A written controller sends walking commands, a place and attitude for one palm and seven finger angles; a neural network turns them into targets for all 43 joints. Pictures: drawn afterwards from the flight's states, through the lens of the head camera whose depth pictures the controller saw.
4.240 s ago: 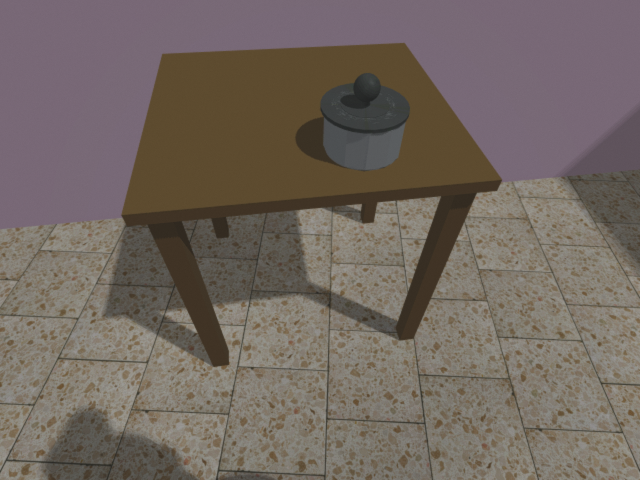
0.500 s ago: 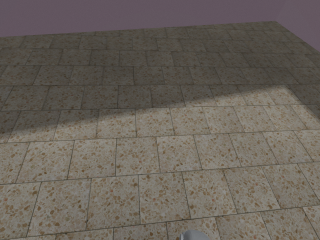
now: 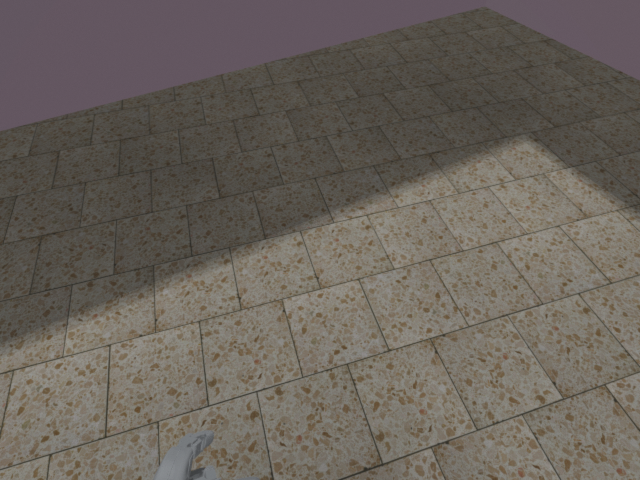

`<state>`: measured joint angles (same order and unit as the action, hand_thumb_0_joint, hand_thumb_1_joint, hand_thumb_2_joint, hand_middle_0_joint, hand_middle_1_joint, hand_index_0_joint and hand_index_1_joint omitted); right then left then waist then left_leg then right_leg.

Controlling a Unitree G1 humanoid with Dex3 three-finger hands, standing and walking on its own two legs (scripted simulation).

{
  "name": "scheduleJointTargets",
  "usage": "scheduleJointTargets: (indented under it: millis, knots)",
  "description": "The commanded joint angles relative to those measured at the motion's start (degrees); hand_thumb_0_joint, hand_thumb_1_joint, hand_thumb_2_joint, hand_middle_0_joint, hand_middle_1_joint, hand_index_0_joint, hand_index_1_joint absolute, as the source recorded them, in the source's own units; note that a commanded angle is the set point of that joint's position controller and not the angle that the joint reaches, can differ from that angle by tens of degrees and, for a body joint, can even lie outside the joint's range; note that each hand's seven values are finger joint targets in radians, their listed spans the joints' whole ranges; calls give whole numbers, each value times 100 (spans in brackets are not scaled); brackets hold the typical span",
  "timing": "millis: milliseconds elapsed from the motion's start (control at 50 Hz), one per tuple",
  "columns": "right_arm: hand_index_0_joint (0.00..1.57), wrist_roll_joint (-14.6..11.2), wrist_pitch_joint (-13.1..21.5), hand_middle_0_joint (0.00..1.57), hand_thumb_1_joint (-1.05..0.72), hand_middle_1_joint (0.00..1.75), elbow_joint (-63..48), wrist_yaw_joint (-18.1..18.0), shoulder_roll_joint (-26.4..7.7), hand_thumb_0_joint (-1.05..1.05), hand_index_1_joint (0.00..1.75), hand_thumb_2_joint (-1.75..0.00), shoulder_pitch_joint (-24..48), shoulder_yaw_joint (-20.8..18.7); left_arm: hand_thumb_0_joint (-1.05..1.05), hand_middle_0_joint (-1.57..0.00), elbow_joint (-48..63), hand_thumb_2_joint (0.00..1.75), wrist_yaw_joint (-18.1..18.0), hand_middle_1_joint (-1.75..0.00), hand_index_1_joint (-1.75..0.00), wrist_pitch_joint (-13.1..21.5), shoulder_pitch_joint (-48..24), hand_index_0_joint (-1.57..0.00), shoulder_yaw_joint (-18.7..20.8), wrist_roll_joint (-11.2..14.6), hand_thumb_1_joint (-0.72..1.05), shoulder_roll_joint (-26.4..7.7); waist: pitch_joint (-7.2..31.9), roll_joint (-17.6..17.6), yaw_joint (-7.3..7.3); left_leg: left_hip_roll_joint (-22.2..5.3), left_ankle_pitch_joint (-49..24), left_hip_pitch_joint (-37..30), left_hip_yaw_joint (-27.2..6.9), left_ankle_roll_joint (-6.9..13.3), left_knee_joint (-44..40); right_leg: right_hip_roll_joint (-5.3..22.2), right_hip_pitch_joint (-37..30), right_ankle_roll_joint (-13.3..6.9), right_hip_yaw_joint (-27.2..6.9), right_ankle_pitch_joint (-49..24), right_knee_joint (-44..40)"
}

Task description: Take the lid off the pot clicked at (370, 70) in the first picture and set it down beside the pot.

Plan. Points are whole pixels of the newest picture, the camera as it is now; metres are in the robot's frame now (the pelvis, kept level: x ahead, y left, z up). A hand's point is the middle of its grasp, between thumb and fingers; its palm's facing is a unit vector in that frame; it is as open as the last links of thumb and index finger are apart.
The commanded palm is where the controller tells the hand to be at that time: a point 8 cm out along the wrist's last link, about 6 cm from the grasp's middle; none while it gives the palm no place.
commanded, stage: turn to face it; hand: left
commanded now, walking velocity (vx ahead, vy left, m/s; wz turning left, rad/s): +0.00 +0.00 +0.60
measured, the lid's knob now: out of the picture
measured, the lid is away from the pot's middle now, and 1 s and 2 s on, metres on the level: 0.01 0.01 0.01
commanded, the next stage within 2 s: none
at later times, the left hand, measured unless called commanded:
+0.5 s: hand out of the picture +0.00 +0.27 -0.16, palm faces +0.33 -0.90 -0.27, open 7.4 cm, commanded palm none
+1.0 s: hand out of the picture -0.08 +0.16 -0.15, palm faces +0.61 -0.75 -0.25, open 7.4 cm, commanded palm none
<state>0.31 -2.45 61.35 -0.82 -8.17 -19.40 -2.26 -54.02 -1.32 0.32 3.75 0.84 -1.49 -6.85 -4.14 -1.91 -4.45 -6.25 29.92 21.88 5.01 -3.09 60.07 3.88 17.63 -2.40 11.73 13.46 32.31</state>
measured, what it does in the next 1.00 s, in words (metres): steps on the spot, turning left: left foot, then right foot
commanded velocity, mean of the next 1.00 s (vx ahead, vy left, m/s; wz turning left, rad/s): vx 0.00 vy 0.00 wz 0.60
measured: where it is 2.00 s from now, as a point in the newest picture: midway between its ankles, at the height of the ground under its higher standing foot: outside the picture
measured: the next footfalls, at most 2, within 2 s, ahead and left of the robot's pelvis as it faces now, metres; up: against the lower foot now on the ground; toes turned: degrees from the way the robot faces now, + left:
left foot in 0.20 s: +0.06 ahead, +0.13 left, +0.00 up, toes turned +17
right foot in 0.68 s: +0.10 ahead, -0.12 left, +0.00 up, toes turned +24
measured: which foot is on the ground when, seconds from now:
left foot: up 0.00-0.18, down 0.20-0.68, up 0.70-1.00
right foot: down 0.00-0.20, up 0.22-0.66, down 0.68-1.00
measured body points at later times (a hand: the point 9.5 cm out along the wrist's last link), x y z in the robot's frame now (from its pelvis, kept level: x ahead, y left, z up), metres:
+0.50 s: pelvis +0.00 +0.03 +0.01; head +0.03 +0.05 +0.46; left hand -0.01 +0.31 -0.14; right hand +0.13 -0.21 -0.12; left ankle +0.02 +0.12 -0.73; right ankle +0.04 -0.14 -0.66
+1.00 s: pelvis +0.00 -0.02 +0.01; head +0.04 +0.00 +0.45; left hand -0.11 +0.20 -0.13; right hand +0.25 -0.17 -0.13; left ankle -0.07 +0.09 -0.69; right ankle +0.06 -0.13 -0.73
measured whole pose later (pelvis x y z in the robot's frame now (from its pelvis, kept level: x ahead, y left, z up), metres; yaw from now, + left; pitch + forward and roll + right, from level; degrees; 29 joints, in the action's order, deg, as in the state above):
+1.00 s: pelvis +0.00 -0.02 +0.01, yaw +37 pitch +0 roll +2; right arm 0.6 -4.5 52.0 2.0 -14.9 -6.6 -4.6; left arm -51.1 -0.7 -1.2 15.0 1.9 -1.8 -11.2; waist -6.2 0.9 1.2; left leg -1.3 24.8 22.9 3.5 -4.2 47.5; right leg 9.1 12.6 1.5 10.7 17.7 31.5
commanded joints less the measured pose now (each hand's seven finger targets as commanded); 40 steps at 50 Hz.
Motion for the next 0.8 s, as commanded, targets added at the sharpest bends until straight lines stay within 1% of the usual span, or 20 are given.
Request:
scheduleJointTargets:
  millis: [0, 80, 120, 140, 160, 180, 200, 220, 260, 320, 500, 560, 600, 620, 640, 660, 680, 700, 740, 780]
  knots:
    - [20, 38, 39, 20, -90, 30, -345, 36, -256, 0, 30, -90, -247, -109, 0, -20, 203, 90, -154, -30, -30, -20, 375, -20, 416, -8, 90, -1131, 370, 1040, 325, -66, -289, 194, 31, -30, -216, 1719, -215, -574, -726, -1107, -1513]
    - [20, 49, 90, 20, -90, 30, -600, 95, -253, 0, 30, -90, 19, -161, 0, -20, 218, 90, -137, -30, -30, -68, 534, -20, 506, -20, 90, -1204, 358, 1169, 440, 27, -486, 78, 265, -13, -1304, 1797, -335, -451, -550, -781, -1167]
    - [20, 74, 109, 20, -90, 30, -657, 106, -305, 0, 30, -90, -95, -202, 0, -20, 248, 90, -110, -30, -30, -107, 544, -20, 535, 12, 90, -1210, 439, 1005, 344, 166, -1122, -365, 439, 6, -2103, 1687, -183, -228, -309, -418, -729]
    - [20, 86, 135, 20, -90, 30, -646, 118, -418, 0, 30, -90, -271, -234, 0, -20, 287, 90, -94, -30, -30, -137, 535, -20, 536, 48, 90, -1136, 537, 557, 247, 162, -1603, -823, 341, 44, -2773, 1552, 72, -35, -177, -56, -270]
    - [20, 112, 170, 20, -90, 30, -636, 110, -822, 0, 30, -90, -493, -325, 0, -20, 408, 90, -65, -30, -30, -190, 549, -20, 519, 88, 90, -948, 488, -640, 115, -436, -1709, -969, -795, 321, -3650, 1065, 650, 272, 50, 762, 732]
    - [20, 164, 192, 20, -90, 30, -743, 55, -1422, 0, 30, -90, -637, -478, 0, -20, 670, 90, -25, -30, -30, -230, 388, -20, 478, 108, 90, -629, 291, -2151, -53, -1760, -2331, -1019, -2903, 1067, -4581, 297, 1783, 721, 13, 2339, 2104]
    - [20, 195, 175, 20, -90, 30, -724, 13, -1583, 0, 30, -90, -655, -507, 0, -20, 803, 90, -11, -30, -30, -245, -7, -20, 455, 38, 90, -786, 373, -1417, -149, -2076, -2005, -826, -3215, 1527, -4733, 259, 1815, 595, -741, 2204, 3118]
    - [20, 180, 202, 20, -90, 30, -792, -22, -1474, 0, 30, -90, -327, -492, 0, -20, 759, 90, 24, -30, -30, -253, -36, -20, 493, 7, 90, -763, 313, -930, 57, -1721, -1553, -606, -2900, 1432, -4767, 345, 1882, 562, -1041, 1612, 3470]
    - [20, 139, 271, 20, -90, 30, -986, -55, -1291, 0, 30, -90, 332, -396, 0, -20, 571, 90, 75, -30, -30, -215, 253, -20, 531, -13, 90, -864, 551, -703, 320, -1189, -2009, -891, -2272, 1108, -4442, 284, 1969, 652, -1186, 849, 3712]
    - [20, 78, 311, 20, -90, 30, -1047, -72, -1326, 0, 30, -90, 434, -374, 0, -20, 383, 90, 68, -30, -30, -223, 593, -20, 517, 26, 90, -984, 835, -403, 380, -805, -2832, -1376, -1771, 1056, -4295, 200, 1764, 794, -1187, 498, 3383]
    - [20, 94, 147, 20, -90, 30, -1074, -2, -1642, 0, 30, -90, 427, -471, 0, -20, 536, 90, 6, -30, -30, -247, 476, -20, 469, 86, 90, -1156, 619, -713, 215, -722, -2103, -1274, -2522, 1252, -4348, -53, 1182, 803, -1221, 1011, 1772]
    - [20, 110, 89, 20, -90, 30, -1191, 23, -1739, 0, 30, -90, 677, -508, 0, -20, 538, 90, -17, -30, -30, -209, 752, -20, 448, 119, 90, -1149, 694, -821, 312, -584, -2285, -820, -2709, 1194, -4168, -249, 383, 699, -1153, 1062, 953]
    - [20, 85, 51, 20, -90, 30, -1306, 38, -1738, 0, 30, -90, 984, -521, 0, -20, 442, 90, -36, -30, -30, -172, 1257, -20, 481, 141, 90, -1223, 776, -708, 550, -340, -2003, -267, -2703, 1008, -3949, -347, -496, 638, -1070, 555, 2]
    - [20, 50, 25, 20, -90, 30, -1387, 52, -1620, 0, 30, -90, 1170, -510, 0, -20, 382, 90, -56, -30, -30, -139, 1588, -20, 531, 124, 90, -1361, 725, -404, 739, -38, -1440, 367, -2475, 754, -3648, -189, -1201, 580, -1082, 150, -899]
    - [20, -10, 1, 20, -90, 30, -1470, 85, -1216, 0, 30, -90, 1127, -459, 0, -20, 424, 90, -100, -30, -30, -67, 1721, -20, 607, 23, 90, -1865, 698, 986, 813, 678, -598, 1319, -1706, 290, -2359, 1053, -1777, 187, -2398, 947, -2049]
    - [20, 30, 25, 20, -90, 30, -1606, 89, -1022, 0, 30, -90, 1236, -430, 0, -20, 577, 90, -114, -30, -30, -80, 1474, -20, 629, -5, 90, -2223, 341, 2106, 814, 1133, 271, 1834, -823, -11, -789, 2389, -1124, -404, -3753, 1239, -2386]
    - [20, 97, 11, 20, -90, 30, -1583, 122, -1300, 0, 30, -90, 1256, -470, 0, -20, 691, 90, -136, -30, -30, -81, 1100, -20, 572, 34, 90, -2057, 176, 1324, 639, 757, 121, 1517, -1146, 109, 105, 2383, -310, -516, -3324, 1227, -2277]
    - [20, 122, -40, 20, -90, 30, -1464, 179, -1252, 0, 30, -90, 1016, -470, 0, -20, 799, 90, -129, -30, -30, -33, 657, -20, 523, 41, 90, -1772, 130, 981, 334, 661, -372, 1385, -1124, 111, 557, 1957, -76, -411, -2694, 998, -2155]
    - [20, 109, -82, 20, -90, 30, -1287, 238, -1212, 0, 30, -90, 832, -464, 0, -20, 835, 90, -108, -30, -30, -2, 446, -20, 451, 66, 90, -1524, 149, 1340, 213, 533, -762, 1325, -841, -7, 951, 1414, -293, -218, -1848, -206, -1708]
    - [20, 87, -40, 20, -90, 30, -1303, 258, -1103, 0, 30, -90, 954, -402, 0, -20, 768, 90, -101, -30, -30, 47, 754, -20, 411, 34, 90, -1408, 277, 1384, 369, 506, -740, 1377, -562, -128, 631, 1330, -975, -326, -1358, -1611, -1301]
